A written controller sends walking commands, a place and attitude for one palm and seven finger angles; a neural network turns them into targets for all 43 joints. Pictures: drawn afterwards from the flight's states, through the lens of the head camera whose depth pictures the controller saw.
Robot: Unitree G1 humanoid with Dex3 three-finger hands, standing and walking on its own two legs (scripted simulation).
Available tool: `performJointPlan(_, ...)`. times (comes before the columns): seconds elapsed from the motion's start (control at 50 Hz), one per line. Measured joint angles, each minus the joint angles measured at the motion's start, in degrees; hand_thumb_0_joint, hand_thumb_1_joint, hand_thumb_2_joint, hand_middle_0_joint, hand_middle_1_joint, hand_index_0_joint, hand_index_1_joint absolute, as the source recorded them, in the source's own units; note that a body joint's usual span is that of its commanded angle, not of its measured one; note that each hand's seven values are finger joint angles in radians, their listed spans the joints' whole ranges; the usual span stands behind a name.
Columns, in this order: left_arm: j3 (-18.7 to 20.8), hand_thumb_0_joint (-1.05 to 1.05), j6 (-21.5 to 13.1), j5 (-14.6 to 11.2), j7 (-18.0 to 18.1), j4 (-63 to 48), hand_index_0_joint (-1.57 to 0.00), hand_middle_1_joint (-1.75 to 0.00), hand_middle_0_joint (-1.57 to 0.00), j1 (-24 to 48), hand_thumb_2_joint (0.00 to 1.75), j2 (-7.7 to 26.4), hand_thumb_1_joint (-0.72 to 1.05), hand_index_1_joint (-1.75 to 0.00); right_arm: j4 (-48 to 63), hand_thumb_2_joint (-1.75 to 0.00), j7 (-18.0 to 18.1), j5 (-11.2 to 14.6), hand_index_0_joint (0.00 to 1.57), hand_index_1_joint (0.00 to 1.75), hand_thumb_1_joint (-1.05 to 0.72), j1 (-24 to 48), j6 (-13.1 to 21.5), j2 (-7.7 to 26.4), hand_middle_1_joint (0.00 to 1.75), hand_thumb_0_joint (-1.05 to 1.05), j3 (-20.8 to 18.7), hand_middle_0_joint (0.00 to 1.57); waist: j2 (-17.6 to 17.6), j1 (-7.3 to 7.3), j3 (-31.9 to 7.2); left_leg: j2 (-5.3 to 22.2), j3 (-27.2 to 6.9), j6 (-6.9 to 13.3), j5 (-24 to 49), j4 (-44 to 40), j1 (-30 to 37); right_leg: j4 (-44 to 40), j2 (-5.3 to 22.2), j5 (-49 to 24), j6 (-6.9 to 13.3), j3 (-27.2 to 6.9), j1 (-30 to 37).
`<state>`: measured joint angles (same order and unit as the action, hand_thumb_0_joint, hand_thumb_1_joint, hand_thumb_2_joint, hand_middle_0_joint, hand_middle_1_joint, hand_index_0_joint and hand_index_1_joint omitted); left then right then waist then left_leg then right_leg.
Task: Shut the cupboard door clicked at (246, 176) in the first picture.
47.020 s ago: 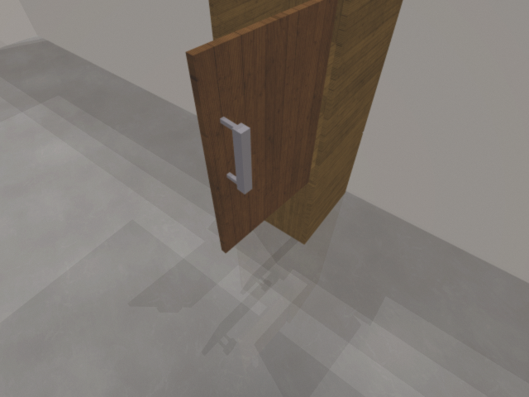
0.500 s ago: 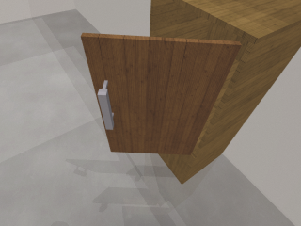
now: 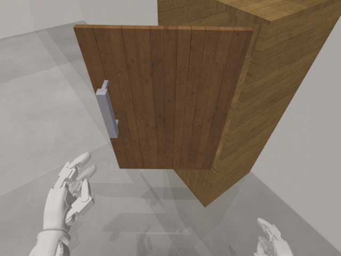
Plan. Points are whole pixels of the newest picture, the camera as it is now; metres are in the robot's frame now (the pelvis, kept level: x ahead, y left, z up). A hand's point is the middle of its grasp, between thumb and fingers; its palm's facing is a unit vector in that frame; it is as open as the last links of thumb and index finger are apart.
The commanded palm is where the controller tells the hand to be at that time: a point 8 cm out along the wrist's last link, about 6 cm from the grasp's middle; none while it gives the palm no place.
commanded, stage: raise the hand and make a fist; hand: left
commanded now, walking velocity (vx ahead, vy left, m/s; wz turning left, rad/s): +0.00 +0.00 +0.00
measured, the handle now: (110, 110) +0.49 +0.19 +0.07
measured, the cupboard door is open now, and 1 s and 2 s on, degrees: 54 54 54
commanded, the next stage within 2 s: bring the fist close to the handle in 1.64 s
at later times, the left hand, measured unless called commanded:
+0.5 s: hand (91, 216) +0.21 +0.18 +0.01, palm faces -0.05 -1.00 +0.01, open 4.4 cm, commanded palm +0.17 +0.25 +0.02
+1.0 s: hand (61, 209) +0.21 +0.22 +0.06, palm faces +0.06 -1.00 -0.04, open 3.0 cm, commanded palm +0.18 +0.27 +0.06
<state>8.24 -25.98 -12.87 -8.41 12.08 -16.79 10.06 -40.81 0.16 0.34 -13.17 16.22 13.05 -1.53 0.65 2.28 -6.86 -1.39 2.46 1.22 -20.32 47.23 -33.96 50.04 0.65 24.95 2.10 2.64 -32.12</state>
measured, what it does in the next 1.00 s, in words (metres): stands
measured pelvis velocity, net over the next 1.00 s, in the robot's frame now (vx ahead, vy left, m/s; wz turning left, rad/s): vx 0.00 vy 0.03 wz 0.01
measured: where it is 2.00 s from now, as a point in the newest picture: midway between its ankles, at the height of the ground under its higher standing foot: outside the picture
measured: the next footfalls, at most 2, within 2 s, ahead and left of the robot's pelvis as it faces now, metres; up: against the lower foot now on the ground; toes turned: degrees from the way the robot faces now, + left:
none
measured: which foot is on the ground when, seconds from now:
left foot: down 0.00-1.00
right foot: down 0.00-1.00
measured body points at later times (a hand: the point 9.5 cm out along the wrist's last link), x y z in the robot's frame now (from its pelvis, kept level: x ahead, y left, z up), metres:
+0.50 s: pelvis +0.00 +0.00 -0.04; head +0.05 -0.01 +0.41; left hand +0.21 +0.23 +0.01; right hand +0.17 -0.22 -0.12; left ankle +0.03 +0.11 -0.70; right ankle +0.00 -0.09 -0.70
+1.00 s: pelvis +0.00 +0.03 -0.02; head +0.02 +0.04 +0.43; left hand +0.20 +0.28 +0.07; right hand +0.20 -0.18 -0.07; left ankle +0.03 +0.11 -0.70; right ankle +0.00 -0.09 -0.70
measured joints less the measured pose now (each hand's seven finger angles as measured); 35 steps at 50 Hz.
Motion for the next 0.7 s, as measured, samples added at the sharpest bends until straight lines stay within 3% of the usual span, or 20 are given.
performJointPlan(0.04,1.0,0.00,-5.0,-1.4,-6.6,1.7,-0.32,-0.44,-0.33,-1.1,0.90,0.7,0.91,-0.44,3.2,-0.89,-0.5,0.2,0.20,0.30,-0.91,1.4,-0.5,-0.1,0.30,0.01,-0.6,0.20,1.7,-0.51,-0.5,0.7,-0.1,-0.7,-1.9,5.0,-5.1,5.3,-0.6,1.9,0.7,0.0,-5.3)
performJointPlan(0.1,2.1,0.00,-4.7,-2.5,-11.6,2.3,-0.38,-0.49,-0.38,-5.1,0.90,1.7,0.91,-0.50,7.7,-0.89,-0.3,0.7,0.20,0.30,-0.91,2.6,-1.4,0.9,0.30,0.01,-1.5,0.20,2.9,-1.79,0.0,1.4,-1.0,-1.4,-4.0,11.6,-11.1,11.1,-1.2,4.1,1.8,1.0,-10.7)
performJointPlan(0.18,4.1,0.01,-2.8,-3.7,-9.7,-2.2,-0.45,-0.57,-0.46,-11.7,0.90,2.8,0.90,-0.57,10.3,-0.89,1.0,0.9,0.20,0.30,-0.91,3.0,-1.1,2.6,0.30,0.01,-2.3,0.20,1.7,-4.07,0.1,2.0,-3.5,-2.0,-6.3,17.7,-16.3,15.3,-1.8,6.2,2.3,3.5,-14.3)
performJointPlan(0.24,4.6,0.02,-6.0,-5.3,-7.7,-9.0,-0.50,-0.63,-0.51,-13.6,0.90,3.2,0.90,-0.63,9.4,-0.89,2.4,0.7,0.20,0.30,-0.91,3.4,0.3,3.0,0.30,0.01,-1.7,0.20,0.2,-5.66,-0.4,2.2,-5.3,-2.1,-7.5,20.7,-18.7,16.8,-2.0,7.1,2.5,5.2,-15.5)
performJointPlan(0.28,3.8,0.02,-8.2,-6.4,-8.4,-12.6,-0.53,-0.67,-0.54,-12.0,0.90,3.3,0.90,-0.67,8.4,-0.89,3.1,0.8,0.20,0.30,-0.91,4.0,0.9,2.8,0.30,0.01,-0.7,0.19,-1.0,-6.14,-0.5,2.2,-6.1,-2.0,-8.0,22.1,-19.8,17.4,-2.2,7.4,2.5,6.1,-16.0)
performJointPlan(0.32,2.1,0.02,-7.9,-6.8,-10.5,-14.2,-0.57,-0.71,-0.58,-8.6,0.90,3.3,0.90,-0.71,7.9,-0.89,3.7,1.1,0.20,0.30,-0.91,4.5,1.0,2.2,0.30,0.01,0.6,0.20,-2.3,-6.08,-0.3,2.2,-6.5,-2.0,-8.2,22.8,-20.4,17.6,-2.3,7.4,2.3,6.4,-16.3)
performJointPlan(0.36,0.5,0.01,-4.3,-6.2,-12.9,-13.6,-0.61,-0.75,-0.61,-4.7,0.90,3.8,0.90,-0.75,7.8,-0.89,4.0,1.7,0.20,0.30,-0.91,4.6,0.2,0.9,0.30,0.01,1.7,0.20,-2.8,-5.57,-0.3,2.3,-6.2,-1.9,-8.0,22.4,-20.5,17.3,-2.3,7.2,2.0,6.0,-16.5)
performJointPlan(0.42,-0.7,0.01,5.7,-5.0,-14.6,-11.6,-0.66,-0.81,-0.67,-1.5,0.90,4.8,0.90,-0.81,8.9,-0.89,4.1,2.3,0.20,0.30,-0.91,3.1,-2.1,-1.3,0.30,0.01,2.7,0.20,-3.0,-4.11,0.0,2.4,-4.7,-1.5,-7.4,20.0,-18.7,15.4,-2.3,6.3,1.5,4.6,-15.5)
performJointPlan(0.46,-0.1,0.01,11.3,-4.7,-13.0,-11.8,-0.70,-0.85,-0.70,-2.4,0.90,4.7,0.90,-0.85,9.8,-0.89,3.8,2.4,0.20,0.30,-0.91,1.4,-3.7,-2.4,0.30,0.01,2.7,0.20,-2.9,-3.10,0.0,2.4,-3.5,-1.1,-6.9,17.5,-16.5,13.4,-2.2,5.6,1.1,3.3,-13.9)
performJointPlan(0.5,1.2,0.01,13.5,-4.9,-9.8,-13.5,-0.74,-0.89,-0.74,-4.9,0.90,3.9,0.90,-0.89,10.3,-0.89,3.6,2.2,0.20,0.30,-0.91,-0.6,-4.6,-3.1,0.30,0.01,2.3,0.20,-2.6,-2.62,0.0,2.4,-2.3,-0.6,-6.5,15.1,-14.0,11.3,-2.2,4.9,0.6,2.1,-11.9)
performJointPlan(0.54,2.7,0.01,12.3,-5.1,-6.4,-15.8,-0.77,-0.93,-0.78,-7.8,0.90,3.1,0.90,-0.93,10.3,-0.89,3.4,1.8,0.20,0.30,-0.91,-2.5,-4.9,-3.3,0.30,0.01,1.8,0.20,-2.3,-2.65,-0.2,2.3,-1.7,-0.3,-6.1,13.2,-12.3,9.5,-2.1,4.3,0.3,1.4,-10.4)
performJointPlan(0.6,3.9,0.01,6.9,-4.7,-3.6,-17.9,-0.83,-0.99,-0.83,-10.6,0.90,2.5,0.90,-0.99,9.8,-0.89,3.0,1.3,0.20,0.30,-0.91,-4.2,-4.7,-2.1,0.30,0.01,1.2,0.20,-2.1,-3.04,-0.6,1.8,-1.7,0.2,-6.0,12.6,-12.0,8.6,-1.7,4.2,-0.1,1.5,-9.8)
performJointPlan(0.66,2.7,0.01,2.9,-4.3,-4.3,-18.1,-0.88,-1.05,-0.89,-10.8,0.90,2.5,0.90,-1.05,9.3,-0.89,2.6,1.0,0.20,0.30,-0.91,-4.0,-4.1,-0.1,0.30,0.01,1.0,0.20,-2.4,-3.45,-0.4,1.3,-2.3,0.8,-6.4,14.2,-13.7,9.6,-1.3,4.6,-0.5,2.1,-10.9)
performJointPlan(0.7,0.6,0.01,2.5,-4.0,-5.9,-17.7,-0.91,-1.09,-0.92,-10.2,0.90,2.5,0.91,-1.09,9.1,-0.89,2.7,1.1,0.20,0.30,-0.91,-3.3,-3.7,1.1,0.30,0.01,0.9,0.20,-2.7,-3.55,0.0,1.2,-2.6,1.1,-6.7,15.4,-14.7,10.2,-1.1,4.7,-0.8,2.4,-11.6)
